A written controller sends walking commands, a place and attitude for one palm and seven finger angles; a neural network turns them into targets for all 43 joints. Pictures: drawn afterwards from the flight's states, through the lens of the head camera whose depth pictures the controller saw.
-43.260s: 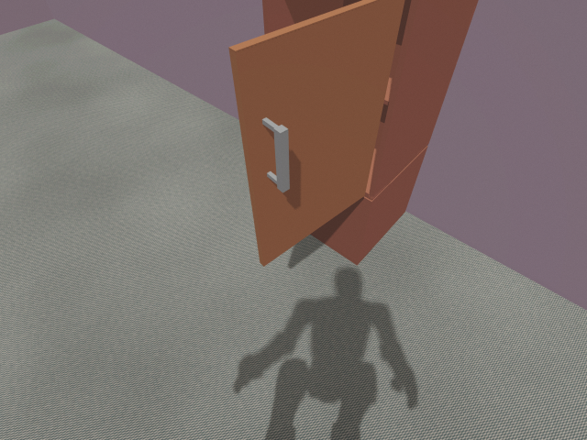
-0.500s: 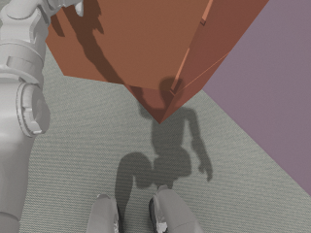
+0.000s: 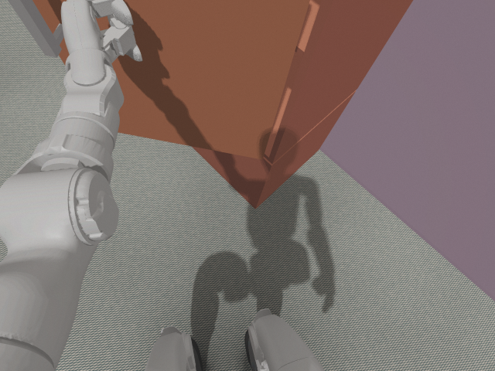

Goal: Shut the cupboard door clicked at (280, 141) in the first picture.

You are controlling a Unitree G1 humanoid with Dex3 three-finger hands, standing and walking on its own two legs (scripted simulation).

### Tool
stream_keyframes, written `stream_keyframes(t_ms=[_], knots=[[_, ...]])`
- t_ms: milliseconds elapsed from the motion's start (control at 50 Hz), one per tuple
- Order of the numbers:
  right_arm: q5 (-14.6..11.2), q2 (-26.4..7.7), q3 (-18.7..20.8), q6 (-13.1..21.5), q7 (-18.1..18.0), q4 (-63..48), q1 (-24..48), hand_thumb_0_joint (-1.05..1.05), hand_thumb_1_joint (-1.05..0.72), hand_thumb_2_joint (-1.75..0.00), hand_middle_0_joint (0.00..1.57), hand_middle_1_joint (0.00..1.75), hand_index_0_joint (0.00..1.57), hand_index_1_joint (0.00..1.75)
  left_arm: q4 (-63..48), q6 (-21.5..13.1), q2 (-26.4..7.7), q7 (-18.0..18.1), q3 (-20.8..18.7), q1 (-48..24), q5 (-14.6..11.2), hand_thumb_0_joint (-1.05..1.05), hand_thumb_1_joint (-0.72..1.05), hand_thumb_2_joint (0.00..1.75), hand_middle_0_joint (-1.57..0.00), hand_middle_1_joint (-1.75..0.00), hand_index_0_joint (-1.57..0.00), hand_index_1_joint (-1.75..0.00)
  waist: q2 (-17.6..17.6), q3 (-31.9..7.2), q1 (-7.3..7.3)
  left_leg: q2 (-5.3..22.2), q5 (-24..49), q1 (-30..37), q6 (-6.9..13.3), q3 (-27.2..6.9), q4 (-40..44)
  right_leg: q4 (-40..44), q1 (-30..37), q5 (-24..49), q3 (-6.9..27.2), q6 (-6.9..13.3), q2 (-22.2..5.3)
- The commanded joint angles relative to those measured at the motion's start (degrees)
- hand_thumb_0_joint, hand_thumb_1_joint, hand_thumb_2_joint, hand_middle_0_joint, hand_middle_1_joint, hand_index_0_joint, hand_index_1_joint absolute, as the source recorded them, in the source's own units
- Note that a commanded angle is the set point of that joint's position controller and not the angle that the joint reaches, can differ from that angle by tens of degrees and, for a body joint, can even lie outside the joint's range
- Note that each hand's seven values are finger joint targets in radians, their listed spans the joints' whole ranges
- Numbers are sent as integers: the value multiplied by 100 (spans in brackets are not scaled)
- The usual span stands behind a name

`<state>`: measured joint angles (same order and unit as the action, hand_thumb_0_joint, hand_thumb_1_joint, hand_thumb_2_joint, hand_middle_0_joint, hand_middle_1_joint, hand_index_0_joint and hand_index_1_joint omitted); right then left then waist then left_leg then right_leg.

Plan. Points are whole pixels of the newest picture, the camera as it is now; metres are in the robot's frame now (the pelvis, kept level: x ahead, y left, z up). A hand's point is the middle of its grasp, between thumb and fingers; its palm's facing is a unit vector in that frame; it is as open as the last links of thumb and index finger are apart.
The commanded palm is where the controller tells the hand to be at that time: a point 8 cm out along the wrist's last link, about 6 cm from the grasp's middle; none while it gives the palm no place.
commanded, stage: pull the fist back off the door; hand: left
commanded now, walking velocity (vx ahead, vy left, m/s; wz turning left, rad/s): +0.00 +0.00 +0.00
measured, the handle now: out of the picture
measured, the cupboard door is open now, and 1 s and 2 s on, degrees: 36 36 36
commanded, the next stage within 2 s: draw the hand back to the body in 0.46 s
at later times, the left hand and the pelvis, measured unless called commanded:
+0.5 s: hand (132, 72) +0.52 +0.06 +0.12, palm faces +0.08 -1.00 -0.05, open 3.1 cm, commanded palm +0.50 +0.10 +0.12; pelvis +0.02 -0.01 +0.02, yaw +2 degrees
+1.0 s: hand (48, 135) +0.41 +0.13 +0.16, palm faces +0.09 -1.00 +0.01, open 3.1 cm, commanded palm +0.37 +0.18 +0.17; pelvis +0.01 -0.01 +0.05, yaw +2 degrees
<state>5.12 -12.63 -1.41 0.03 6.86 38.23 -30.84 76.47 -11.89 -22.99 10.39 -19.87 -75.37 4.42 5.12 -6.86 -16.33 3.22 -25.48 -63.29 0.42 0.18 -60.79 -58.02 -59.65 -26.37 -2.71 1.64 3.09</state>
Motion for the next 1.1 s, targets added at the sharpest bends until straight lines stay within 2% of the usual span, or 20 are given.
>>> stream_keyframes(t_ms=[0, 80, 180, 280, 300, 340, 380, 460, 540, 600, 660, 700, 740, 780, 800, 880, 920, 980, 1060, 1080], knots=[[-40, -1160, 472, 78, -108, -195, -1199, 0, -90, -90, 20, 30, 20, 30, -1841, -822, -716, -12, -36, -2757, -318, 0, 90, 90, -130, -150, -130, -150, 157, -3357, 26, -218, 2328, 2815, 145, -246, 584, 970, 1971, 2663, 148, -139, 75], [-33, -1109, 535, 85, -38, -120, -1136, 0, -90, -90, 20, 30, 20, 30, -1733, -1260, -295, 96, 224, -1712, -135, 0, 90, 90, -130, -150, -130, -150, 12, -2892, 179, -255, 2535, 2832, 131, -144, 633, 968, 1998, 2967, 163, -126, 46], [-148, -1116, 604, -66, -36, -201, -914, 0, -90, -90, 20, 30, 20, 30, -1457, -1010, 239, -6, 605, -922, -174, 0, 90, 90, -130, -150, -130, -150, -214, -2409, 274, -323, 2401, 2824, 135, -2, 838, 1161, 2227, 3096, 187, -126, 5], [-211, -1030, 627, -62, -133, -324, -547, 0, -90, -90, 20, 30, 20, 30, -2514, -1294, 457, -29, 623, -1100, -598, 0, 90, 90, -130, -150, -130, -150, -212, -2811, 448, -382, 2609, 3195, 128, 42, 857, 1160, 2662, 3586, 270, -153, -38], [-204, -996, 632, -22, -139, -296, -488, 0, -90, -90, 20, 30, 20, 30, -2837, -1446, 585, -8, 754, -1300, -614, 0, 90, 90, -130, -150, -130, -150, -217, -2890, 415, -376, 2638, 3312, 134, 23, 845, 1128, 2667, 3616, 261, -162, -44], [-196, -971, 669, 50, -150, -284, -376, 0, -90, -90, 20, 30, 20, 30, -3344, -1769, 602, 56, 811, -1179, -541, 0, 90, 90, -130, -150, -130, -150, 81, -3261, 546, -367, 2964, 3716, 110, -21, 756, 974, 2585, 3724, 238, -134, -51], [-198, -967, 666, 68, -173, -163, -280, 0, -90, -90, 20, 30, 20, 30, -3177, -1880, 506, 106, 852, -1177, -405, 0, 90, 90, -130, -150, -130, -150, -121, -3079, 455, -341, 2794, 3600, 126, -24, 707, 958, 2465, 3611, 263, -162, -81], [-252, -989, 665, -22, -229, -71, -197, 0, -90, -90, 20, 30, 20, 30, -2274, -1515, 631, 150, 1101, -1130, -170, 0, 90, 90, -130, -150, -130, -150, -482, -2491, 284, -351, 2233, 3229, 143, -21, 817, 1102, 2221, 3159, 280, -209, -114], [-304, -1017, 595, -76, -301, -146, -80, 0, -90, -90, 20, 30, 20, 30, -1898, -1105, 681, 125, 932, -1199, -486, 0, 90, 90, -130, -150, -130, -150, -570, -2610, 317, -383, 2176, 3236, 134, -28, 929, 1195, 2404, 3085, 269, -199, -121], [-314, -1023, 535, -71, -353, -359, 16, 0, -90, -90, 20, 30, 20, 30, -2054, -1133, 25, 56, 199, -538, -711, 0, 90, 90, -130, -150, -130, -150, -812, -2877, 752, -437, 2185, 2963, 140, 52, 1072, 1213, 3207, 3401, 359, -189, -134], [-321, -943, 503, -49, -343, -597, 110, 0, -90, -90, 20, 30, 20, 30, -2821, -1454, -229, -97, 19, 298, -643, 0, 90, 90, -130, -150, -130, -150, -633, -3185, 1124, -459, 2493, 3087, 146, 162, 1177, 1149, 3751, 3937, 408, -178, -159], [-376, -905, 513, -52, -320, -753, 211, 0, -90, -90, 20, 30, 20, 30, -3321, -1573, -246, -231, 129, 1080, -511, 0, 90, 90, -130, -150, -130, -150, -632, -3036, 1295, -465, 2516, 3113, 167, 244, 1289, 1217, 3999, 4139, 430, -168, -152], [-453, -903, 541, -61, -320, -856, 302, 0, -90, -90, 20, 30, 20, 30, -3715, -1470, 14, -399, 381, 1625, -551, 0, 90, 90, -130, -150, -130, -150, -770, -2739, 1295, -434, 2434, 3293, 183, 290, 1454, 1401, 4011, 4091, 388, -194, -127], [-570, -941, 569, -80, -376, -902, 447, 0, -90, -90, 20, 30, 20, 30, -4096, -1194, 180, -611, 574, 1920, -778, 0, 90, 90, -130, -150, -130, -150, -1058, -2366, 1231, -409, 2157, 3417, 194, 319, 1657, 1691, 4110, 3871, 387, -244, -120], [-634, -940, 560, -70, -411, -939, 552, 0, -90, -90, 20, 30, 20, 30, -4315, -1024, 501, -738, 874, 1947, -952, 0, 90, 90, -130, -150, -130, -150, -1174, -2127, 1137, -410, 1965, 3517, 214, 320, 1764, 1882, 4077, 3661, 403, -294, -122], [-784, -912, 531, 96, -617, -927, 968, 0, -90, -90, 20, 30, 20, 30, -5446, -677, 791, -1036, 1261, 1895, -1433, 0, 90, 90, -130, -150, -130, -150, -714, -1686, 1108, -358, 1724, 4238, 234, 251, 2050, 2304, 3816, 2751, 300, -230, -94], [-798, -894, 496, 209, -682, -919, 1126, 0, -90, -90, 20, 30, 20, 30, -6073, -689, 656, -1058, 1283, 2199, -1429, 0, 90, 90, -130, -150, -130, -150, -283, -1661, 1239, -348, 1802, 4542, 228, 192, 2130, 2303, 3808, 2612, 255, -166, -96], [-820, -840, 406, 338, -695, -897, 1391, 0, -90, -90, 20, 30, 20, 30, -6184, -591, 623, -1050, 1291, 3006, -1363, 0, 90, 90, -127, -147, -127, -147, -217, -1223, 1385, -322, 1641, 4580, 184, 88, 2350, 2317, 3663, 2215, 127, -111, -102], [-883, -852, 330, 370, -717, -1103, 1842, 0, -90, -90, 20, 30, 20, 30, -6538, -150, 371, -1086, 1037, 4004, -1438, 0, 90, 90, -116, -135, -116, -135, -441, -1015, 1636, -350, 1520, 4545, 181, 112, 2597, 2441, 3979, 2034, 139, -97, -169], [-890, -687, 350, 205, -819, -1221, 2086, 0, -90, -90, 20, 30, 20, 30, -7072, -115, 171, -1000, 1478, 4255, -1065, 0, 90, 90, -113, -132, -113, -132, -812, -1001, 1564, -347, 1562, 4743, 179, 88, 2904, 2807, 4237, 1977, 401, -152, -306]])
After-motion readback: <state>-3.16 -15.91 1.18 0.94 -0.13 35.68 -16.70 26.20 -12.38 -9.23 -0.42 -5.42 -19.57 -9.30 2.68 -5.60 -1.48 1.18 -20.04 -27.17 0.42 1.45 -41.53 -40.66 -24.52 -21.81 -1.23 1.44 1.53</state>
